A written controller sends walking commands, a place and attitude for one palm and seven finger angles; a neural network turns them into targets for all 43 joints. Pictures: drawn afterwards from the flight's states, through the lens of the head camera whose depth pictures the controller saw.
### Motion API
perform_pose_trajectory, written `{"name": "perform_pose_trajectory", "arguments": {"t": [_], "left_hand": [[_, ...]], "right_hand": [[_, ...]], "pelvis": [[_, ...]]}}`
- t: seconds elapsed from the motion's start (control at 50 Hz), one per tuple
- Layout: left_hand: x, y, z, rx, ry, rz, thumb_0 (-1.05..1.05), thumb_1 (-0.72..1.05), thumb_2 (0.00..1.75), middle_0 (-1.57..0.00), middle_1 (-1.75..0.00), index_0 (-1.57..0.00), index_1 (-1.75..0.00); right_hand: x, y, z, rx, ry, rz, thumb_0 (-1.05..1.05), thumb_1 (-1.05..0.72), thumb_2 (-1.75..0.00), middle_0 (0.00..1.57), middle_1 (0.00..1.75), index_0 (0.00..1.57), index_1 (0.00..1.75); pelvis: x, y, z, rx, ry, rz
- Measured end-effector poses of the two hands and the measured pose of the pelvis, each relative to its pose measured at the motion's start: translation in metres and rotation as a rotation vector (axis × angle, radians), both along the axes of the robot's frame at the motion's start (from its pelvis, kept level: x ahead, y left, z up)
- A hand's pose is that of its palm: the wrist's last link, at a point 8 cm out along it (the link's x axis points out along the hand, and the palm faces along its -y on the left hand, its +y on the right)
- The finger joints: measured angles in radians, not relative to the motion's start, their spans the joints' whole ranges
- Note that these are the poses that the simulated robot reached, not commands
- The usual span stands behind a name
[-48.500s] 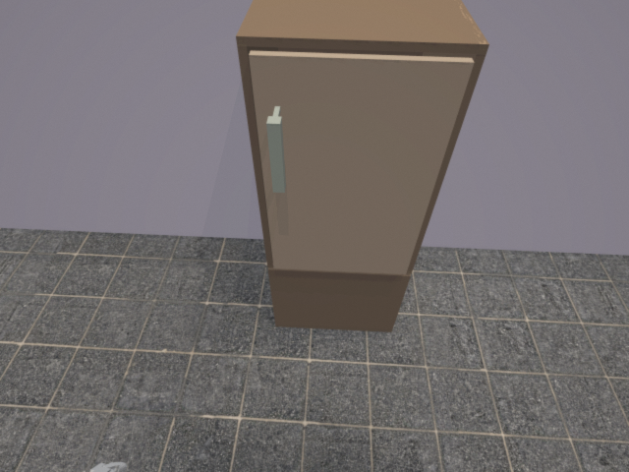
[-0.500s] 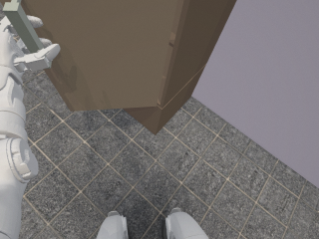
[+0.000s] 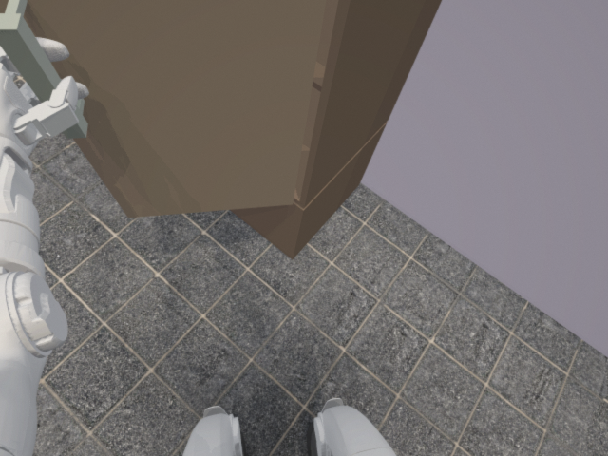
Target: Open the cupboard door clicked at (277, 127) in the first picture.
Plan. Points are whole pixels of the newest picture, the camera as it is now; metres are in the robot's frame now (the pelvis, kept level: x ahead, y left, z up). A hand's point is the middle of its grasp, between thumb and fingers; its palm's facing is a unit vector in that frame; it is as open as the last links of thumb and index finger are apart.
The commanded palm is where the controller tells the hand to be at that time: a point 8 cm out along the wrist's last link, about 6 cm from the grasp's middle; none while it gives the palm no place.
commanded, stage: pull the door open along its arc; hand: left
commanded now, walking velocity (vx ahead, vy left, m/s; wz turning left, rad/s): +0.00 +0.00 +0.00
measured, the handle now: (50, 72) +0.58 +0.25 +0.10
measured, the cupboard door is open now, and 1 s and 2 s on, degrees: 47 95 96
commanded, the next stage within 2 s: open thumb and fingers to let go in 0.96 s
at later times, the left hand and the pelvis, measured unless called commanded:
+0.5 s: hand (108, 204) +0.39 +0.17 +0.10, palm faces +0.24 -0.97 +0.07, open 6.4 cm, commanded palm +0.33 +0.23 +0.09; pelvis +0.02 +0.00 +0.02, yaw +0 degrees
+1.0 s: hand (216, 275) +0.31 +0.06 +0.10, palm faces +0.41 -0.91 +0.03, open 6.4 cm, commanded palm +0.25 +0.10 +0.09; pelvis +0.01 -0.04 +0.03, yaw +3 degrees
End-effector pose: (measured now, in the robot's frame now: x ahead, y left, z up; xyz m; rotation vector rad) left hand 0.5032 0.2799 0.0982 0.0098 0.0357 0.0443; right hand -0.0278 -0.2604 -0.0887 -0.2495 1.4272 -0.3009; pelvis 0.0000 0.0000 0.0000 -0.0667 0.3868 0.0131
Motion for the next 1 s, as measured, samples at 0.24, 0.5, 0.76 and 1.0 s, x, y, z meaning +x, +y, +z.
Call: {"name": "perform_pose_trajectory", "arguments": {"t": [0.24,0.5,0.76,1.0], "left_hand": [[-0.043,-0.008,-0.002,-0.006,-0.035,-0.030,0.01,0.69,0.73,-0.33,-1.34,-0.33,-1.35],[-0.142,-0.066,-0.004,-0.072,-0.062,0.197,0.01,0.66,0.73,-0.32,-1.31,-0.33,-1.27],[-0.195,-0.121,0.000,-0.001,-0.046,0.390,0.01,0.64,0.74,-0.33,-1.29,-0.32,-1.30],[-0.235,-0.176,0.000,-0.030,-0.038,0.374,0.01,0.65,0.73,-0.31,-1.32,-0.31,-1.33]], "right_hand": [[0.043,0.001,0.003,0.044,-0.118,-0.007,0.00,-0.91,-0.90,0.20,0.30,0.20,0.30],[0.166,0.018,0.016,0.141,-0.474,0.156,0.00,-0.91,-0.90,0.20,0.30,0.20,0.30],[0.203,0.022,0.023,0.181,-0.557,0.267,0.00,-0.91,-0.90,0.20,0.30,0.20,0.30],[0.178,-0.009,0.014,0.155,-0.505,0.249,0.01,-0.91,-0.90,0.20,0.30,0.20,0.30]], "pelvis": [[0.015,0.001,0.012,0.021,-0.049,-0.025],[0.021,-0.004,0.022,0.050,-0.142,-0.019],[0.011,-0.030,0.024,0.074,-0.222,0.024],[0.011,-0.043,0.026,0.091,-0.250,0.035]]}}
